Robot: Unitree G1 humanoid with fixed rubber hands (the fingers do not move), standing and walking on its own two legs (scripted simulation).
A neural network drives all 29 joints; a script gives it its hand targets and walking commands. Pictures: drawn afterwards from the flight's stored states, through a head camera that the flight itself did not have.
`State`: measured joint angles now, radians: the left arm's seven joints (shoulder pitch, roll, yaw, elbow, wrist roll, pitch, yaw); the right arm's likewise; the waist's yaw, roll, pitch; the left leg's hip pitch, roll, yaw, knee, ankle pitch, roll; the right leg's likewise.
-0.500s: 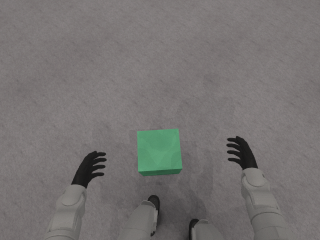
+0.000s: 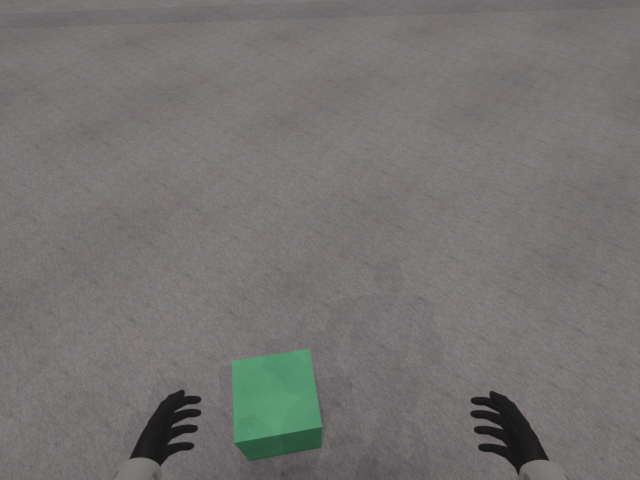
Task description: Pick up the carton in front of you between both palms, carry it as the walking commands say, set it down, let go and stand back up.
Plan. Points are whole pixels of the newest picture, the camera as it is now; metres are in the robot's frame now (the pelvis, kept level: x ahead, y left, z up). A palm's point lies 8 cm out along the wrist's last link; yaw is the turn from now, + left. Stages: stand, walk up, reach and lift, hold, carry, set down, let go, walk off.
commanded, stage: let go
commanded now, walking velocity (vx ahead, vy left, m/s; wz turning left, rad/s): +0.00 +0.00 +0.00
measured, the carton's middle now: (278, 406) +0.38 +0.13 -0.65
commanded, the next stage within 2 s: stand in 0.30 s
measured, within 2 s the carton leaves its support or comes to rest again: neither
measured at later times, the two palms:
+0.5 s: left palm out of the picture +0.13 +0.31 -0.10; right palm out of the picture +0.13 -0.25 -0.08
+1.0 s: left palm out of the picture +0.13 +0.33 -0.11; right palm out of the picture +0.12 -0.26 -0.09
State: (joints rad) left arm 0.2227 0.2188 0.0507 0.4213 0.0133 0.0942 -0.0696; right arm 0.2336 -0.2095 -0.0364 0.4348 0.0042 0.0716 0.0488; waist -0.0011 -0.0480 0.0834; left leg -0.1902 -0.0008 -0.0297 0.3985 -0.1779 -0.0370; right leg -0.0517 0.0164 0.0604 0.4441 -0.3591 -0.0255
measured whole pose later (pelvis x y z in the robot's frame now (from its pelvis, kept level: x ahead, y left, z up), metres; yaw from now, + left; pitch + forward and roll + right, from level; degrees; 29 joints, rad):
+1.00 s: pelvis +0.01 +0.04 +0.00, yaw -2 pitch -1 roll +0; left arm 0.22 0.36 0.03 0.76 0.04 0.01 0.03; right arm 0.14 -0.32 -0.03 0.86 -0.03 0.00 -0.02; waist -0.01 -0.05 0.01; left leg -0.25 -0.01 0.01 0.52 -0.26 0.02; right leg -0.06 0.00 0.09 0.44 -0.37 0.03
